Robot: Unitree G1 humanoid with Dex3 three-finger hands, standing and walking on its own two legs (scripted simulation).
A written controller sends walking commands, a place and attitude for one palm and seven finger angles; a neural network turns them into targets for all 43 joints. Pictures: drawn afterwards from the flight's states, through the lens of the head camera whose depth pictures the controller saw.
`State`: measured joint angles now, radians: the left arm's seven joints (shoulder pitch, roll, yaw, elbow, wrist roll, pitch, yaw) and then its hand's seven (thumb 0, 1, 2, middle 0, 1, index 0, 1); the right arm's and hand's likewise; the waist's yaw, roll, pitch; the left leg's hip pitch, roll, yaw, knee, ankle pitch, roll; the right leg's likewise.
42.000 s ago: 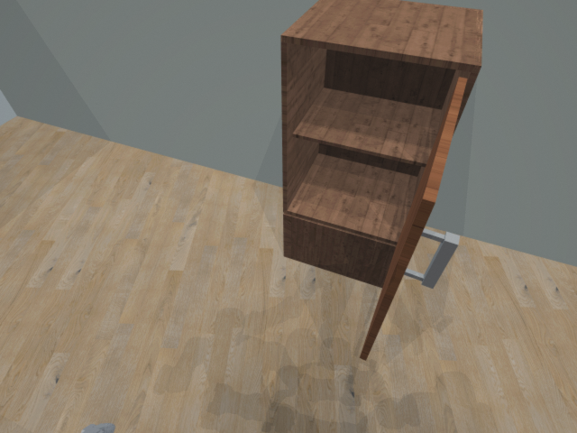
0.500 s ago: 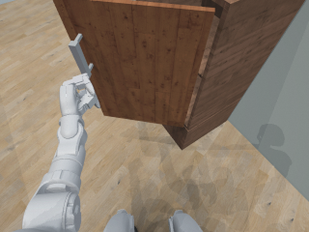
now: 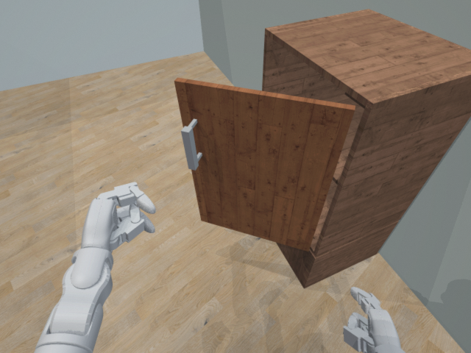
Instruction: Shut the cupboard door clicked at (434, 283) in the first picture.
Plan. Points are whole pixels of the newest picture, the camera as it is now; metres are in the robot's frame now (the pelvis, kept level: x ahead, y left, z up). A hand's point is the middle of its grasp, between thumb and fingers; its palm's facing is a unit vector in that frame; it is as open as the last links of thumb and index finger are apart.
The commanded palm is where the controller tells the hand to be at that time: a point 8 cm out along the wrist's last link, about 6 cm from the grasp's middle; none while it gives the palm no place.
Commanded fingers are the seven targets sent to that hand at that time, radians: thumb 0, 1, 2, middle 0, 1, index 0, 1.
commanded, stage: draw the hand back to the body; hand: left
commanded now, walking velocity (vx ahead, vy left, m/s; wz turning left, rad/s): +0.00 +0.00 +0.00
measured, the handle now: (193, 144) +0.64 +0.17 -0.03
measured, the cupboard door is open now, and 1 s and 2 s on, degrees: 47 47 47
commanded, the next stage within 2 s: step back with the hand held close in 0.86 s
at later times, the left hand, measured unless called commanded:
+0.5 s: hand (33, 243) +0.21 +0.27 +0.17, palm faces +0.42 -0.79 -0.44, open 6.3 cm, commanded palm +0.16 +0.30 +0.19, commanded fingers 0.00 0.90 0.90 -0.20 -0.30 -0.20 -0.30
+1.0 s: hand (39, 247) +0.20 +0.26 +0.17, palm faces +0.43 -0.80 -0.42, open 7.4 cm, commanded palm +0.15 +0.29 +0.19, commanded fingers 0.00 0.90 0.90 -0.20 -0.30 -0.20 -0.30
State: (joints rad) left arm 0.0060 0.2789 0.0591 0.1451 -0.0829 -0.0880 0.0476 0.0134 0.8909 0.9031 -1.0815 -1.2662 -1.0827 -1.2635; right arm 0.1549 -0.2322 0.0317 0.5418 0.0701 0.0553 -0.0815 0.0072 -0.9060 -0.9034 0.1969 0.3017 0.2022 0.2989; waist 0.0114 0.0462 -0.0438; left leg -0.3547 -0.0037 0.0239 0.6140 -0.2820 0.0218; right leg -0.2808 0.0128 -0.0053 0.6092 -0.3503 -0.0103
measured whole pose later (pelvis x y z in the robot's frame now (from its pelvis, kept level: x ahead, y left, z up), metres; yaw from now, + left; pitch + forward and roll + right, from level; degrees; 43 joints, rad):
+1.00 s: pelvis +0.02 -0.01 +0.02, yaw +0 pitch -4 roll +0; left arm 0.47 0.36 0.34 -0.37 -0.09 -0.05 0.08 0.01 0.89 0.90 -0.21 -0.31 -0.21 -0.30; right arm 0.19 -0.23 0.03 0.61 0.03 -0.07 -0.07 0.01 -0.90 -0.90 0.20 0.30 0.20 0.30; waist 0.06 0.08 0.01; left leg -0.13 0.00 0.02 0.42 -0.22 0.01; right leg -0.04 0.02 -0.01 0.38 -0.27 -0.02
